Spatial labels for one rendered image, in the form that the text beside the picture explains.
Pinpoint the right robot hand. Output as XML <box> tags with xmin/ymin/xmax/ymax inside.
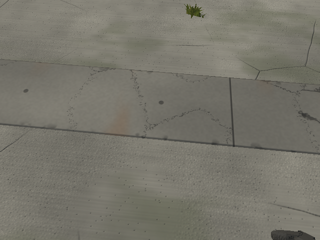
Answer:
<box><xmin>271</xmin><ymin>230</ymin><xmax>315</xmax><ymax>240</ymax></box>

